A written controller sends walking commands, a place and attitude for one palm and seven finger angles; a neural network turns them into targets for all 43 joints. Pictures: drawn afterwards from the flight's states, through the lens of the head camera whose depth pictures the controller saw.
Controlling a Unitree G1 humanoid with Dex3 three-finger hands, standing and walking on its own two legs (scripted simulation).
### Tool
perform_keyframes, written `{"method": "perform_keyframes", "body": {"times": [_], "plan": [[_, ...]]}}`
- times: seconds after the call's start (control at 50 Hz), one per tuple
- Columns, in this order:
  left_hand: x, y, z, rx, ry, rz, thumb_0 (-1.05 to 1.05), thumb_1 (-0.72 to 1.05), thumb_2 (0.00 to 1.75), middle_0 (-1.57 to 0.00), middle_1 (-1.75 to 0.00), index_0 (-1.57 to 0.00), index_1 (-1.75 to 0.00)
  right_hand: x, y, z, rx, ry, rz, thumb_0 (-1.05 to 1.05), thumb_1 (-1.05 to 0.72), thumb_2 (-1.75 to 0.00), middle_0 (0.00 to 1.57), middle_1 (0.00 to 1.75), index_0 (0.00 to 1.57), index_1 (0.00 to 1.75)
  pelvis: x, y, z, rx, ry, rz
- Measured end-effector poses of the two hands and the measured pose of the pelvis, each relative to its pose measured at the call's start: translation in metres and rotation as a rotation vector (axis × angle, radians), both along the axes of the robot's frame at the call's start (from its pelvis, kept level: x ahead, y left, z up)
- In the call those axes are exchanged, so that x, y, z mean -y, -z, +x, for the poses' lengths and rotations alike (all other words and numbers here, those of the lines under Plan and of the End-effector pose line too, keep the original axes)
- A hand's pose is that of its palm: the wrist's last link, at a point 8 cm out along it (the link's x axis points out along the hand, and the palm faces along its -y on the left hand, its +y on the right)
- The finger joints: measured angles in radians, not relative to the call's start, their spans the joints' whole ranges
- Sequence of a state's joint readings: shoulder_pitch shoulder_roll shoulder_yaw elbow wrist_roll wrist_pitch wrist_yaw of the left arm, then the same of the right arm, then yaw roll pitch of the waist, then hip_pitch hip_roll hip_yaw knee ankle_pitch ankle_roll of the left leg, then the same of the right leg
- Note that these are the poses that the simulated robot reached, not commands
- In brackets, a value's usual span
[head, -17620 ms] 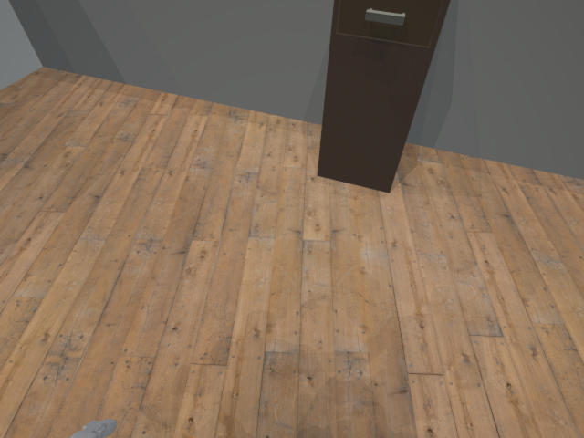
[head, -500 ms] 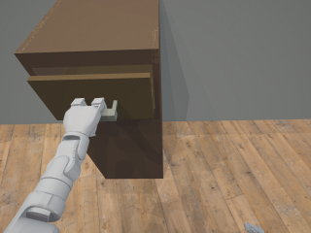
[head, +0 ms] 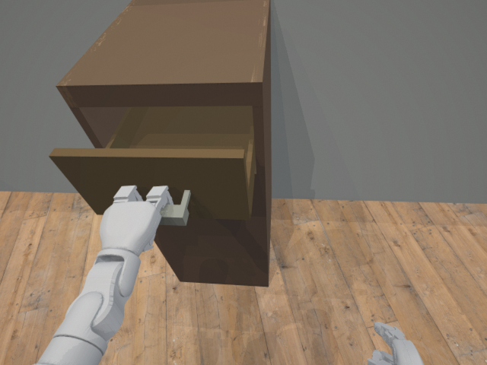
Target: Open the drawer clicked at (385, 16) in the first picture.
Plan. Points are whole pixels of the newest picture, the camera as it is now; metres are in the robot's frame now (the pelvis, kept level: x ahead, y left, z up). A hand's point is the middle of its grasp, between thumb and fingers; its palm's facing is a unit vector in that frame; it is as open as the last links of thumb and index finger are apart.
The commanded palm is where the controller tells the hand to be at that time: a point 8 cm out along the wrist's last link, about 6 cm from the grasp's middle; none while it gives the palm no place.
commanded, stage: pull the drawer open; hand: left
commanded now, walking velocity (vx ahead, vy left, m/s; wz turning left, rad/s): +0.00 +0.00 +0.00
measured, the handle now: (153, 204) +0.37 +0.20 +0.05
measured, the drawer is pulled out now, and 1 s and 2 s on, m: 0.13 0.25 0.30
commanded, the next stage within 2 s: open the thumb to release the handle in 1.64 s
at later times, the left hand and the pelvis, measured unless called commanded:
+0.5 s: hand (137, 265) +0.26 +0.20 +0.03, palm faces +0.01 -0.10 -1.00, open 6.1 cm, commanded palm +0.23 +0.21 +0.09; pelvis -0.01 +0.00 +0.00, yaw -1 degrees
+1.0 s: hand (123, 305) +0.20 +0.20 +0.04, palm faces +0.01 -0.11 -0.99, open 6.1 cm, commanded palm +0.17 +0.21 +0.09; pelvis -0.01 +0.00 +0.00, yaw -1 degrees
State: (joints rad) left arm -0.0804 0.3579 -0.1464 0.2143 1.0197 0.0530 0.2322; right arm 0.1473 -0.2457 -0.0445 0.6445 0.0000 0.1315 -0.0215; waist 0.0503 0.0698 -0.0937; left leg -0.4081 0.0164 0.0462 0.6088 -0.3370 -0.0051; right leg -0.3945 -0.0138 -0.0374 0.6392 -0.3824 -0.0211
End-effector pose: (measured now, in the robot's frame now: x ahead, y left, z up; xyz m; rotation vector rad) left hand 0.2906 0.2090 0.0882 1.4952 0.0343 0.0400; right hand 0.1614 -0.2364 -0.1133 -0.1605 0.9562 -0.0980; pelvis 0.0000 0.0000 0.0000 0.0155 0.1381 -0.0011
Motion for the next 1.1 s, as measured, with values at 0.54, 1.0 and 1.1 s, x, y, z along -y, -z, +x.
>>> {"method": "perform_keyframes", "body": {"times": [0.54,1.0,1.1], "plan": [[0.001,0.0,-0.056,0.003,-0.015,-0.023,0.03,0.64,0.8,-0.27,-1.35,-0.4,-1.32,-0.004,-0.009,0.007,0.083,-0.034,0.008,0.01,-0.91,-0.9,0.19,0.3,0.2,0.3,0.004,0.0,-0.011,0.034,0.012,0.006],[0.001,-0.001,-0.115,0.006,-0.026,-0.039,0.04,0.63,0.79,-0.29,-1.35,-0.41,-1.32,-0.023,-0.015,0.029,0.143,-0.109,0.037,0.01,-0.91,-0.9,0.19,0.3,0.2,0.3,0.003,0.004,-0.013,0.046,0.014,0.004],[0.001,-0.002,-0.123,0.007,-0.029,-0.038,0.04,0.62,0.79,-0.29,-1.35,-0.41,-1.33,-0.024,-0.014,0.028,0.144,-0.116,0.043,0.01,-0.91,-0.9,0.2,0.3,0.2,0.3,0.004,0.005,-0.014,0.046,0.015,0.004]]}}
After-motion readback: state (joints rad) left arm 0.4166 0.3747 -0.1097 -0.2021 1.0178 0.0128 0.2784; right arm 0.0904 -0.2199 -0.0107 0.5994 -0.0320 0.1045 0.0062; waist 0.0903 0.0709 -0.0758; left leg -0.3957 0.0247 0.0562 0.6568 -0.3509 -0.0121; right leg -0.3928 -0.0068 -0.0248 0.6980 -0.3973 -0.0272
